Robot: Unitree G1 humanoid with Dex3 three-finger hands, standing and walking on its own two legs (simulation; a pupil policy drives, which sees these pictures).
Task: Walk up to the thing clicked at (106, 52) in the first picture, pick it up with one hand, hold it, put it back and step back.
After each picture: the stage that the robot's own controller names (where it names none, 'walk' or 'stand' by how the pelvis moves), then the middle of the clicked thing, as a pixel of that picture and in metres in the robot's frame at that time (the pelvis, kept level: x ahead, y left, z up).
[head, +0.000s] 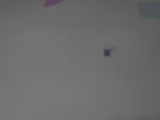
stand; (107, 50) +1.22 -0.29 -0.72
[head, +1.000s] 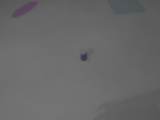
walk; (83, 55) +1.13 +0.04 -0.70
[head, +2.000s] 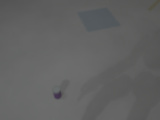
walk; (57, 92) +0.68 +0.22 -0.70
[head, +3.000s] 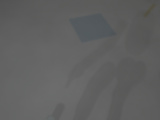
walk; out of the picture +0.42 +0.16 -0.71
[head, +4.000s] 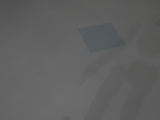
stand; out of the picture +0.35 +0.17 -0.71
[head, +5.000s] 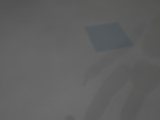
stand; out of the picture +0.34 +0.14 -0.71
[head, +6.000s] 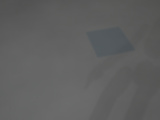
stand; out of the picture +0.32 +0.14 -0.73
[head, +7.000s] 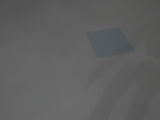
stand; out of the picture +0.31 +0.15 -0.73
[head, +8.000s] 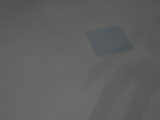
stand; out of the picture +0.30 +0.15 -0.73
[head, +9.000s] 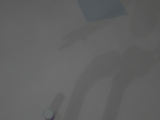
go down; (49, 115) +0.33 +0.16 -0.63
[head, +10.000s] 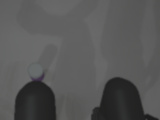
go down; (36, 73) +0.40 +0.17 -0.30
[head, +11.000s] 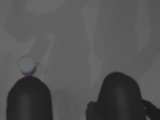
close in; (27, 66) +0.40 +0.17 -0.28
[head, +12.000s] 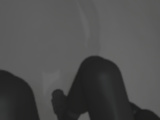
close; out of the picture +0.40 +0.20 -0.22
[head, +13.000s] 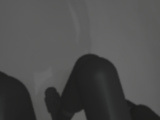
close; out of the picture +0.39 +0.21 -0.22
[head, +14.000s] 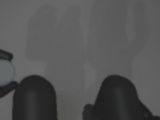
lift; (1, 76) +0.32 +0.25 -0.10
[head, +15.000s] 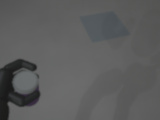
hold; (27, 89) +0.31 +0.17 +0.04
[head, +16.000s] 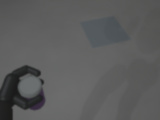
hold; (33, 93) +0.31 +0.17 +0.01
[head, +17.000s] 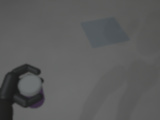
hold; (32, 92) +0.31 +0.17 +0.01
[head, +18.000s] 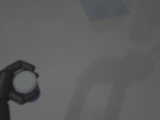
crouch; (28, 87) +0.33 +0.17 -0.04
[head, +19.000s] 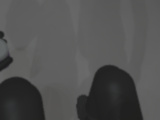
lower; out of the picture +0.41 +0.20 -0.15
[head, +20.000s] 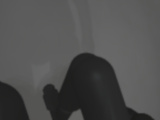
lower; out of the picture +0.42 +0.24 -0.23
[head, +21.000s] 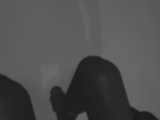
lower; out of the picture +0.40 +0.23 -0.22
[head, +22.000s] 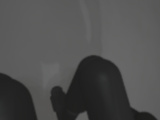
lower; out of the picture +0.40 +0.23 -0.22
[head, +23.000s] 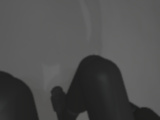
lower; out of the picture +0.38 +0.22 -0.22
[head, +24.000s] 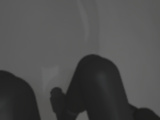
open; out of the picture +0.38 +0.20 -0.23
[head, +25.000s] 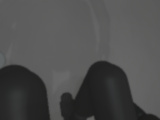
stand; out of the picture +0.37 +0.19 -0.23
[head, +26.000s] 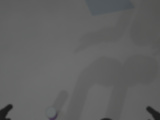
stand; (51, 113) +0.33 +0.15 -0.57
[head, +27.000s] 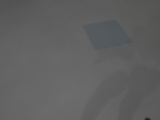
stand; out of the picture +0.31 +0.14 -0.67
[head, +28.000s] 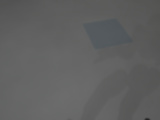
stand; out of the picture +0.31 +0.14 -0.67
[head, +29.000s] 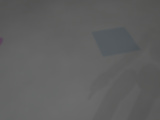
stand; out of the picture +0.32 +0.13 -0.72
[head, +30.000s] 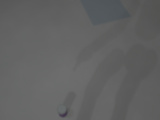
walk; (62, 111) +0.40 +0.13 -0.69
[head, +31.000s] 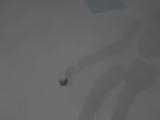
walk; (62, 79) +0.68 +0.13 -0.69
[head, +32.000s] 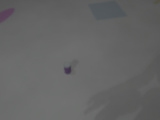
stand; (67, 68) +0.97 +0.18 -0.71
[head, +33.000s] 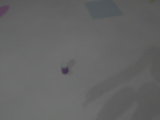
stand; (64, 68) +0.95 +0.14 -0.72
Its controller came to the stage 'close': yes
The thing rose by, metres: 0.73
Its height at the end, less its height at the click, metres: +0.00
